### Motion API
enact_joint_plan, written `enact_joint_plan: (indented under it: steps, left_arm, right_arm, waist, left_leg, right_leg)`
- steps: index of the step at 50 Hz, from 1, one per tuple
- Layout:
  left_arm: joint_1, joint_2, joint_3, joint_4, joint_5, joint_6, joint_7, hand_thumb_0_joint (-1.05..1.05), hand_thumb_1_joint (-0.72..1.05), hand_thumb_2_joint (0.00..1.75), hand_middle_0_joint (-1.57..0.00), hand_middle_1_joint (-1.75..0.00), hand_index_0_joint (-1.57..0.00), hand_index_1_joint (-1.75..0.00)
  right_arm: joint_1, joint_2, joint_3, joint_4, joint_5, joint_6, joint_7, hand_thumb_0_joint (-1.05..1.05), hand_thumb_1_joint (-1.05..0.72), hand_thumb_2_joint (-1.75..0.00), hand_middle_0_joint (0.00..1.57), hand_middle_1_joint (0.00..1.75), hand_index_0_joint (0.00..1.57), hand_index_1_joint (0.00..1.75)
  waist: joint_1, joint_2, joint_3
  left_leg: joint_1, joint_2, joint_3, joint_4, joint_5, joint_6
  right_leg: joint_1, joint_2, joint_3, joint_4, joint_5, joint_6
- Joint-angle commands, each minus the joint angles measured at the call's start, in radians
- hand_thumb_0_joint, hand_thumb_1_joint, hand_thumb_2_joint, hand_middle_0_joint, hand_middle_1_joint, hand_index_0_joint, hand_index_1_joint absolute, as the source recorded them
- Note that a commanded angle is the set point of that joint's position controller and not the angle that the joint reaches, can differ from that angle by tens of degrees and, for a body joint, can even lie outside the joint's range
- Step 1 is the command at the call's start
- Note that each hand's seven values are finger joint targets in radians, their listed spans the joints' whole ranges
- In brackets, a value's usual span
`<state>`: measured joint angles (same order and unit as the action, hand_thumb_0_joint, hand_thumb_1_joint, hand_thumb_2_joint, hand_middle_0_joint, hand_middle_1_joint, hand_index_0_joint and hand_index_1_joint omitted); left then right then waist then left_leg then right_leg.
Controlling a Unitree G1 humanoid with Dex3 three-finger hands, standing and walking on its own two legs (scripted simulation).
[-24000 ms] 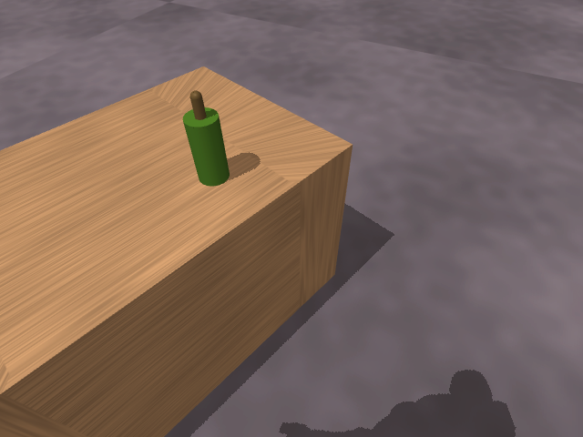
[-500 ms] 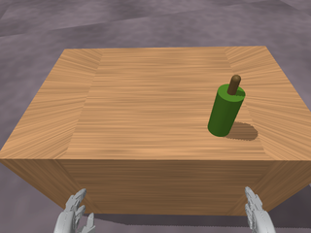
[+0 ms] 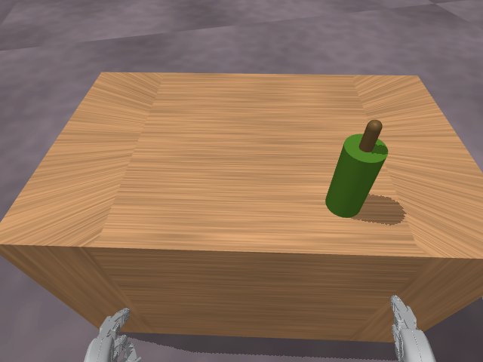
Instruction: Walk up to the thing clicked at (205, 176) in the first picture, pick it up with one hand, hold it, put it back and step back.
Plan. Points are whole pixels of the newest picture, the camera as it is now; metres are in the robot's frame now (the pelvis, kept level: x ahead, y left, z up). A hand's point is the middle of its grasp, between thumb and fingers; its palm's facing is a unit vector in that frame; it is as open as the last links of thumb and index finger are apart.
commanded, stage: home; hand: right
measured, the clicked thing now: (357, 168) +0.48 -0.20 +0.04
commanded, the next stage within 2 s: stand in 1.82 s
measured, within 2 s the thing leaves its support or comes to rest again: neither
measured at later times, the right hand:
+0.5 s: hand (377, 361) +0.17 -0.18 -0.05, palm faces +0.14 +0.95 -0.27, open 17.3 cm
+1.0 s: hand out of the picture +0.16 -0.18 -0.05, palm faces +0.13 +0.95 -0.27, open 17.4 cm
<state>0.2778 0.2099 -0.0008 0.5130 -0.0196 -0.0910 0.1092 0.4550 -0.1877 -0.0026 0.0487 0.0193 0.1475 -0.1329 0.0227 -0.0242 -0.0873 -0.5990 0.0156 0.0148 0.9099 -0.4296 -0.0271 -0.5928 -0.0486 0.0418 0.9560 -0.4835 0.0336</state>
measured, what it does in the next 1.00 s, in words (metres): stands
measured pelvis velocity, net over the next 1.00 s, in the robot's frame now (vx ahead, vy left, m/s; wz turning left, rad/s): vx -0.01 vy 0.00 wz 0.00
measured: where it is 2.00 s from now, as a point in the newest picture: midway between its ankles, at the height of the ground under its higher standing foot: outside the picture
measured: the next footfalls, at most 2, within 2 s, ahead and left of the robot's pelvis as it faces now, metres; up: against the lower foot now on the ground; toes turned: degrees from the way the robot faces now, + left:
none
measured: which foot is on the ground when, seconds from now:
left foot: down 0.00-1.00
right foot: down 0.00-1.00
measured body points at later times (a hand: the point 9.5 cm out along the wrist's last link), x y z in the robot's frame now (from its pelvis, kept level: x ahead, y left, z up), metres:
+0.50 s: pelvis +0.00 +0.00 +0.00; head +0.01 -0.01 +0.45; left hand +0.16 +0.24 -0.07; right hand +0.16 -0.23 -0.03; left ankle +0.02 +0.14 -0.69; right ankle +0.00 -0.14 -0.69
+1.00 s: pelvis -0.01 +0.00 +0.00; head +0.00 -0.01 +0.45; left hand +0.15 +0.24 -0.07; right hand +0.15 -0.23 -0.03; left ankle +0.02 +0.14 -0.69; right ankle +0.00 -0.14 -0.69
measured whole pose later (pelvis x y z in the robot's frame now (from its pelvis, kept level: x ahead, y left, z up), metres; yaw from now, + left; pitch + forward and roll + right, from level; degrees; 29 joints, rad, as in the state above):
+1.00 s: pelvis -0.01 +0.00 +0.00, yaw +0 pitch +6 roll +2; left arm 0.28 0.21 -0.02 0.52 -0.01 -0.14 0.16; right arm 0.47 -0.20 0.01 -0.02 0.01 0.26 -0.15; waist 0.02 -0.03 -0.10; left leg -0.61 0.02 0.02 0.92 -0.42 -0.03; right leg -0.62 -0.05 0.05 0.98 -0.48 0.03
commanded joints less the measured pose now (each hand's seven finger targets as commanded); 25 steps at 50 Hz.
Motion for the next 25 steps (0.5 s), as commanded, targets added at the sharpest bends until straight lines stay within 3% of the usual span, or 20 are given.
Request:
enact_joint_plan:
  steps: [1,6,10,16,17,25]
  left_arm:
    - [-0.08,0.121,0.047,-0.166,0.001,-0.062,0.02,0.0,0.9,0.9,-0.2,-0.3,-0.2,-0.3]
    - [-0.066,0.124,0.05,-0.16,0.004,-0.068,0.025,0.0,0.9,0.9,-0.2,-0.3,-0.2,-0.3]
    - [-0.073,0.117,0.041,-0.162,0.007,-0.072,0.032,0.0,0.9,0.9,-0.2,-0.3,-0.2,-0.3]
    - [-0.07,0.123,0.043,-0.163,0.009,-0.083,0.04,0.0,0.9,0.9,-0.2,-0.3,-0.2,-0.3]
    - [-0.07,0.125,0.042,-0.163,0.008,-0.085,0.04,0.0,0.9,0.9,-0.2,-0.3,-0.2,-0.3]
    - [-0.073,0.119,0.04,-0.165,0.013,-0.089,0.048,0.0,0.9,0.9,-0.2,-0.3,-0.2,-0.3]
  right_arm:
    - [-0.008,-0.098,-0.057,-0.197,-0.01,-0.031,-0.015,0.0,0.51,-0.08,0.06,0.06,0.06,0.06]
    - [-0.002,-0.096,-0.052,-0.211,-0.015,-0.006,-0.018,0.0,0.53,-0.07,0.06,0.06,0.06,0.06]
    - [-0.028,-0.107,-0.058,-0.235,-0.013,0.006,-0.021,0.0,0.54,-0.06,0.05,0.06,0.05,0.06]
    - [-0.014,-0.09,-0.039,-0.235,-0.016,0.027,-0.021,0.0,0.52,-0.07,0.06,0.06,0.06,0.06]
    - [-0.036,-0.099,-0.041,-0.258,-0.016,0.03,-0.023,0.0,0.53,-0.07,0.06,0.06,0.06,0.06]
    - [-0.023,-0.101,-0.048,-0.248,-0.018,0.043,-0.024,0.0,0.51,-0.08,0.06,0.06,0.06,0.06]
  waist:
    - [-0.009,0.023,-0.099]
    - [0.001,-0.003,-0.126]
    - [-0.001,-0.005,-0.102]
    - [0.003,0.011,-0.119]
    - [0.004,-0.027,-0.104]
    - [-0.002,-0.006,-0.114]
  left_leg:
    - [0.09,-0.029,0.045,-0.15,0.172,0.018]
    - [0.088,-0.03,0.048,-0.137,0.208,0.019]
    - [0.079,-0.026,0.04,-0.152,0.164,0.018]
    - [0.08,-0.029,0.048,-0.135,0.194,0.018]
    - [0.063,-0.03,0.047,-0.138,0.169,0.021]
    - [0.077,-0.03,0.049,-0.141,0.158,0.021]
  right_leg:
    - [0.037,0.037,-0.049,-0.162,0.208,-0.033]
    - [0.058,0.036,-0.046,-0.154,0.249,-0.029]
    - [0.034,0.04,-0.052,-0.152,0.194,-0.033]
    - [0.047,0.036,-0.043,-0.151,0.229,-0.032]
    - [0.043,0.036,-0.043,-0.162,0.205,-0.029]
    - [0.037,0.036,-0.041,-0.156,0.193,-0.031]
